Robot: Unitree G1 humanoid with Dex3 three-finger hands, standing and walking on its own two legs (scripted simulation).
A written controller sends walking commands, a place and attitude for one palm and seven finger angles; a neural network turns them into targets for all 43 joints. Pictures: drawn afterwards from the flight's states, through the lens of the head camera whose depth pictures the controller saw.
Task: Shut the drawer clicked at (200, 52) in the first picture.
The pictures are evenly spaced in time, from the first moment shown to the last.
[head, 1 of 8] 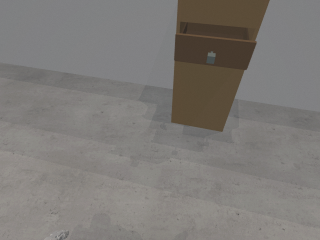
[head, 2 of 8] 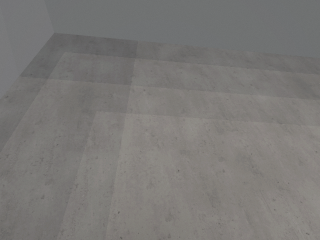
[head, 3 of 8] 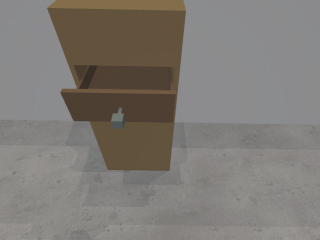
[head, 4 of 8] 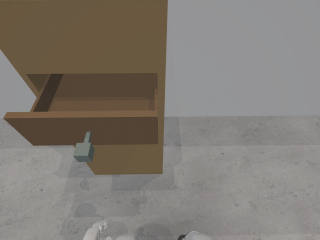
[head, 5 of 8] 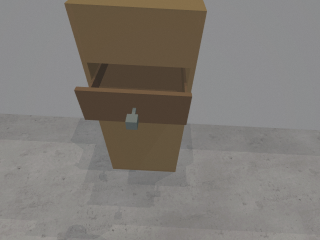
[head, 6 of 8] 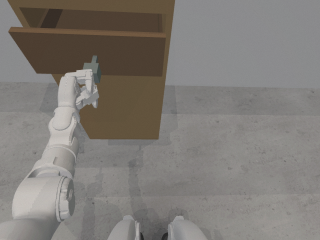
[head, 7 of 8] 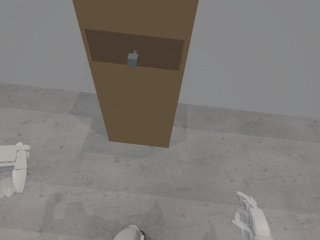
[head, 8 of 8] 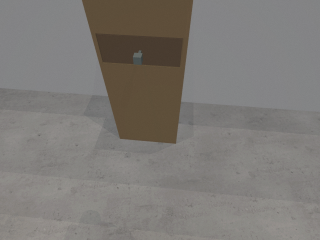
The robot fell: no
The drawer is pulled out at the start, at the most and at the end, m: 0.16 0.16 0.00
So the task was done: yes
